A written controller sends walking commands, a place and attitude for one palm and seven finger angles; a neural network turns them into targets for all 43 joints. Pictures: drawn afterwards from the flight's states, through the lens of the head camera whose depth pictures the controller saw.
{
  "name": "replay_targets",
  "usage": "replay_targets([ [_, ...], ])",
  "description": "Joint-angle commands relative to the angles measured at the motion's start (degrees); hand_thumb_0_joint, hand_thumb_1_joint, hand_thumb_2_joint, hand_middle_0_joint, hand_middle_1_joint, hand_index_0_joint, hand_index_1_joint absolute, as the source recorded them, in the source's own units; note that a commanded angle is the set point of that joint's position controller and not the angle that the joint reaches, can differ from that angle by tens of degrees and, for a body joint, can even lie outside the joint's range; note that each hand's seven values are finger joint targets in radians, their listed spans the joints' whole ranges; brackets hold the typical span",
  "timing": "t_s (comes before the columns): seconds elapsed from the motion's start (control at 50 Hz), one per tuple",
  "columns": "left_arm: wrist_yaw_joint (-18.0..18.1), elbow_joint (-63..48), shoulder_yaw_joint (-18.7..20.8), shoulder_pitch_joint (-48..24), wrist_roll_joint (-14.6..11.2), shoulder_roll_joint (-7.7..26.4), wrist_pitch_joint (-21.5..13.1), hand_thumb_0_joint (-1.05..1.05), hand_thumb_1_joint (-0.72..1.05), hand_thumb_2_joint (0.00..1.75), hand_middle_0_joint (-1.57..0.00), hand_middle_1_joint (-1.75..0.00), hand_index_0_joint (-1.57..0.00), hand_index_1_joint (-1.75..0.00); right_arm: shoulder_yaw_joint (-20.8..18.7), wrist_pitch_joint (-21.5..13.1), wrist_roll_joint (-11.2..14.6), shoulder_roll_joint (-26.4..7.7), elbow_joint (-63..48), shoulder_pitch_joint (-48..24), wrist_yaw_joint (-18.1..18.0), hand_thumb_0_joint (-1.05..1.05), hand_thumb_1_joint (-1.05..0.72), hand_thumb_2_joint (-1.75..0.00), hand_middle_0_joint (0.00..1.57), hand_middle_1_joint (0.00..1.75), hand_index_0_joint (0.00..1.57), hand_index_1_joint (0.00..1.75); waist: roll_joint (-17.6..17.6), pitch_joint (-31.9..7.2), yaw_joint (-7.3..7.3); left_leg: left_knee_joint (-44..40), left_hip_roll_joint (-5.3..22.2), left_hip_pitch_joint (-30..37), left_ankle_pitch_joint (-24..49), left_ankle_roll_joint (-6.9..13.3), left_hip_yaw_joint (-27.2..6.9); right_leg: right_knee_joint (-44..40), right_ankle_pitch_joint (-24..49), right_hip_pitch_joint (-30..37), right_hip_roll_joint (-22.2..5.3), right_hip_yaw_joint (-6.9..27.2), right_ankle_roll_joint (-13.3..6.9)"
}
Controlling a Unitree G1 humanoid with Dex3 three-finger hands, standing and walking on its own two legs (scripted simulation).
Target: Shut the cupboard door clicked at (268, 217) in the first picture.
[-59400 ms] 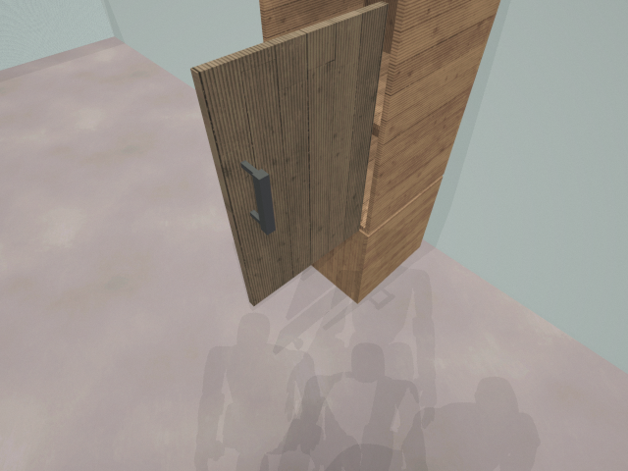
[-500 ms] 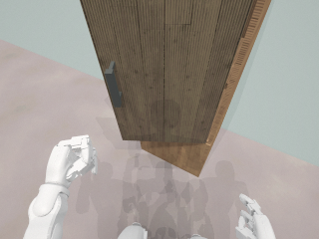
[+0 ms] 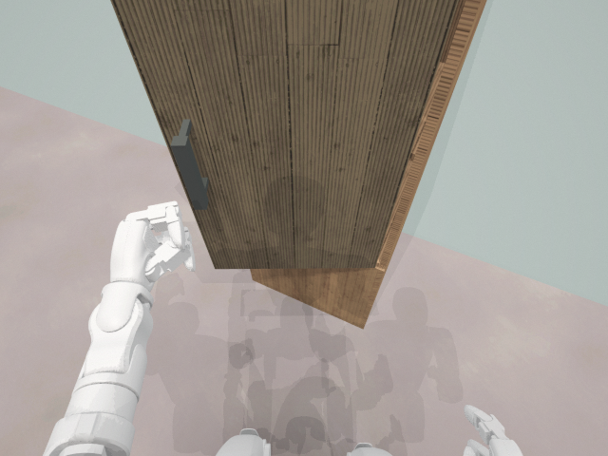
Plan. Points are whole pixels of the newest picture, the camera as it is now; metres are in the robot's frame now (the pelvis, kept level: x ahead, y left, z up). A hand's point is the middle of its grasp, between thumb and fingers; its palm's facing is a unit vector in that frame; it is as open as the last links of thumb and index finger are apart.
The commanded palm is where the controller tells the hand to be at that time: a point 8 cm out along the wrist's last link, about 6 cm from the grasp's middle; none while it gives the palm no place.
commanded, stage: bring the fist close to the handle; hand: left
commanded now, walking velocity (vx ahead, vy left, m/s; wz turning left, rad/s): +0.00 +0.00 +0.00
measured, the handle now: (193, 166) +0.51 +0.19 +0.07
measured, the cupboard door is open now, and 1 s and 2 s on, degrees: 26 26 5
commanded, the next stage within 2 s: push the door shut along its arc in 0.66 s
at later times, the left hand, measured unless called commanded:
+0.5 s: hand (207, 210) +0.42 +0.15 +0.07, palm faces +0.04 -1.00 -0.01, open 3.1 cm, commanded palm +0.39 +0.20 +0.07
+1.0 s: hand (207, 202) +0.44 +0.15 +0.07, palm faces -0.01 -1.00 -0.02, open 3.2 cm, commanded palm +0.42 +0.20 +0.07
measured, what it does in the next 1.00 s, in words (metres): stands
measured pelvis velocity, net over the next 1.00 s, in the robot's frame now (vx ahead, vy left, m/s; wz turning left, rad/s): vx -0.01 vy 0.01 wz -0.01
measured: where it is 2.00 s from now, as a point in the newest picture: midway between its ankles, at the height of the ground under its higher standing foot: outside the picture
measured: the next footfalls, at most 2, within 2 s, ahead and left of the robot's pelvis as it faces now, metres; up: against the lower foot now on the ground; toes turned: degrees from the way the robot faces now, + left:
none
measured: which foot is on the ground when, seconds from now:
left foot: down 0.00-1.00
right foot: down 0.00-1.00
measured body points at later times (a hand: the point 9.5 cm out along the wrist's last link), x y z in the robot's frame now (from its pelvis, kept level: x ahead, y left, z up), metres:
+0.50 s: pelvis +0.00 +0.01 +0.00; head +0.07 +0.00 +0.44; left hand +0.41 +0.20 +0.07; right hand +0.05 -0.25 -0.12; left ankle +0.03 +0.12 -0.68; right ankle -0.01 -0.10 -0.68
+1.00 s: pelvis -0.01 +0.01 -0.01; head +0.06 +0.01 +0.44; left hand +0.43 +0.21 +0.08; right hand +0.07 -0.25 -0.12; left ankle +0.03 +0.12 -0.68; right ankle -0.01 -0.10 -0.68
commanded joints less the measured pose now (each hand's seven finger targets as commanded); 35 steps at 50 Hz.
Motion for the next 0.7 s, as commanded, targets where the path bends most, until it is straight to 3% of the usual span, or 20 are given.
replay_targets([
  [0.0,0.42,-8.39,2.33,-22.46,0.0,8.14,-4.33,0.0,0.9,0.9,-1.3,-1.5,-1.3,-1.5,-2.96,-1.56,-0.01,-7.36,-6.24,1.04,-0.23,0.0,-0.9,-0.9,0.2,0.3,0.2,0.3,0.37,-18.4,-1.26,-5.88,-1.6,13.37,14.67,1.77,-1.19,-8.36,21.63,5.61,0.18,2.32,0.96],
  [0.04,0.61,-4.85,2.08,-23.99,0.14,7.58,-4.05,0.0,0.9,0.9,-1.3,-1.5,-1.3,-1.5,-2.98,-1.21,0.0,-7.47,-5.9,1.62,0.0,0.0,-0.9,-0.9,0.2,0.3,0.2,0.3,-0.85,-17.32,-1.55,-5.81,-1.65,12.29,13.89,1.74,-1.11,-8.75,21.25,5.13,0.22,2.38,1.09],
  [0.08,1.24,-1.29,4.27,-28.11,0.85,10.53,-4.09,0.0,0.9,0.9,-1.3,-1.5,-1.3,-1.5,-2.96,-0.48,-0.21,-7.88,-5.18,2.71,-0.1,0.0,-0.9,-0.9,0.2,0.3,0.2,0.3,-2.8,-17.33,-2.05,-5.62,-1.6,10.79,13.06,1.89,-1.36,-8.57,20.32,5.03,0.25,2.43,1.2],
  [0.1,1.32,0.47,3.34,-30.19,0.95,9.33,-4.18,0.0,0.9,0.9,-1.3,-1.5,-1.3,-1.5,-2.85,-0.27,-0.19,-7.61,-5.24,2.46,0.0,0.0,-0.9,-0.9,0.2,0.3,0.2,0.3,-2.55,-16.33,-2.49,-5.7,-1.74,10.05,11.61,1.91,-1.11,-9.05,19.15,4.38,0.12,2.74,1.42],
  [0.12,1.65,1.27,4.64,-32.3,1.28,10.82,-4.68,0.0,0.9,0.9,-1.3,-1.5,-1.3,-1.5,-2.92,-0.01,-0.24,-7.71,-4.95,2.76,0.03,0.0,-0.9,-0.9,0.2,0.3,0.2,0.3,-1.56,-17.32,-2.19,-5.66,-1.63,10.32,11.83,1.81,-1.29,-8.67,19.04,4.23,0.15,2.66,1.18],
  [0.14,1.78,1.37,3.57,-34.04,1.44,9.52,-5.05,0.0,0.9,0.9,-1.3,-1.5,-1.3,-1.5,-2.97,0.1,-0.39,-7.55,-4.89,3.04,0.23,0.0,-0.9,-0.9,0.2,0.3,0.2,0.3,0.31,-18.74,-2.47,-5.36,-1.75,11.48,12.75,1.84,-1.13,-8.26,19.88,3.91,0.25,2.52,1.08],
  [0.18,2.19,2.88,5.41,-35.19,1.9,11.47,-6.02,0.0,0.9,0.9,-1.3,-1.5,-1.3,-1.5,-3.29,0.42,-0.69,-7.89,-4.69,4.2,0.37,0.0,-0.9,-0.9,0.2,0.3,0.2,0.3,-0.33,-21.63,-2.14,-4.67,-1.61,12.13,14.87,1.82,-1.39,-7.29,21.64,4.48,0.54,2.35,0.91],
  [0.2,2.26,3.57,4.51,-37.17,2.09,10.52,-6.45,0.0,0.9,0.9,-1.3,-1.5,-1.3,-1.5,-3.2,0.57,-0.71,-7.63,-4.47,4.28,0.56,0.0,-0.9,-0.9,0.2,0.3,0.2,0.3,1.01,-21.95,-2.52,-4.54,-1.56,12.52,15.28,1.69,-1.38,-7.05,22.04,3.83,0.45,2.25,0.92],
  [0.24,2.52,6.73,4.32,-40.12,2.56,10.29,-6.97,0.0,0.9,0.9,-1.3,-1.5,-1.3,-1.5,-3.38,0.94,-0.79,-7.72,-3.74,5.17,0.81,0.0,-0.9,-0.9,0.2,0.3,0.2,0.3,0.22,-21.11,-3.35,-4.22,-1.36,12.41,15.14,1.64,-1.58,-6.96,21.66,2.21,0.75,2.14,0.97],
  [0.28,2.7,8.39,6.76,-36.64,2.83,12.16,-7.16,0.0,0.9,0.9,-1.3,-1.5,-1.3,-1.5,-3.63,1.35,-1.01,-8.23,-4.34,6.07,1.21,0.0,-0.9,-0.9,0.2,0.3,0.2,0.3,0.3,-23.07,-1.83,-4.42,-1.55,12.33,15.86,1.64,-1.58,-6.61,21.77,3.46,0.97,1.83,0.65],
  [0.32,2.6,8.16,4.79,-35.87,2.88,9.62,-7.2,0.0,0.9,0.9,-1.3,-1.5,-1.3,-1.5,-3.64,1.87,-0.96,-7.85,-4.86,6.05,1.66,0.0,-0.9,-0.9,0.2,0.3,0.2,0.3,0.56,-22.97,-1.98,-4.92,-1.45,12.86,16.57,1.6,-1.17,-6.85,22.7,3.68,1.02,1.72,0.79],
  [0.38,3.04,5.93,5.68,-33.11,2.59,10.0,-7.35,0.0,0.9,0.9,-1.3,-1.5,-1.3,-1.5,-3.9,2.41,-0.93,-8.19,-5.73,6.77,2.05,0.0,-0.9,-0.9,0.2,0.3,0.2,0.3,0.77,-23.79,-1.19,-5.31,-1.45,13.91,18.66,1.62,-1.13,-6.88,23.96,4.78,1.39,1.37,0.57],
  [0.4,3.27,5.4,4.91,-33.81,2.61,9.29,-7.39,0.0,0.9,0.9,-1.3,-1.5,-1.3,-1.5,-3.89,2.59,-0.81,-8.03,-5.53,6.46,2.13,0.0,-0.9,-0.9,0.2,0.3,0.2,0.3,-0.19,-22.97,-1.86,-5.55,-1.34,13.87,17.44,1.69,-0.94,-7.42,23.25,4.29,1.34,1.4,0.83],
  [0.42,3.6,5.22,5.89,-33.21,2.57,10.04,-7.56,0.0,0.9,0.9,-1.3,-1.5,-1.3,-1.5,-4.03,2.8,-0.86,-8.05,-5.49,6.67,2.12,0.0,-0.9,-0.9,0.2,0.3,0.2,0.3,-1.74,-22.26,-1.61,-5.84,-1.28,13.03,16.82,1.71,-0.83,-7.64,22.99,4.88,1.39,1.45,0.89],
  [0.48,4.3,2.87,5.27,-33.83,2.8,9.61,-8.38,0.0,0.9,0.9,-1.3,-1.5,-1.3,-1.5,-3.98,2.84,-0.92,-7.98,-5.81,6.47,1.93,0.0,-0.9,-0.9,0.2,0.3,0.2,0.3,-0.87,-20.9,-2.05,-6.1,-1.58,12.69,15.82,2.03,-0.44,-8.19,22.76,5.06,1.42,1.75,0.94],
  [0.54,4.62,4.04,5.92,-36.01,3.32,11.26,-9.13,0.0,0.9,0.9,-1.3,-1.5,-1.3,-1.5,-3.84,3.02,-0.95,-7.92,-4.95,6.0,1.7,0.0,-0.9,-0.9,0.2,0.3,0.2,0.3,-2.32,-18.76,-2.68,-6.7,-1.46,11.14,11.62,2.04,-0.43,-9.13,18.94,4.39,1.18,2.24,1.17],
  [0.58,4.46,3.09,5.18,-37.03,3.49,10.77,-9.73,0.0,0.9,0.9,-1.3,-1.5,-1.3,-1.5,-3.87,2.81,-0.92,-7.89,-5.1,5.89,1.48,0.0,-0.9,-0.9,0.2,0.3,0.2,0.3,0.79,-19.99,-2.69,-6.49,-1.6,12.63,11.97,2.03,-0.44,-8.89,18.91,3.95,1.29,2.28,0.88],
  [0.64,3.95,6.91,4.4,-38.94,3.29,10.04,-9.69,0.0,0.9,0.9,-1.3,-1.5,-1.3,-1.5,-3.59,2.79,-0.88,-7.78,-4.25,5.52,1.33,0.0,-0.9,-0.9,0.2,0.3,0.2,0.3,-0.78,-17.88,-3.55,-6.61,-1.58,11.36,8.97,2.0,-0.78,-9.61,15.93,2.48,1.17,2.36,1.07],
  [0.68,3.5,6.16,4.73,-39.2,3.23,10.78,-9.98,0.0,0.9,0.9,-1.3,-1.5,-1.3,-1.5,-3.69,2.69,-0.87,-8.05,-4.43,5.83,1.21,0.0,-0.9,-0.9,0.2,0.3,0.2,0.3,0.62,-20.32,-2.99,-6.6,-1.58,12.85,10.55,1.93,-1.11,-8.96,17.0,3.15,1.27,2.19,0.76],
])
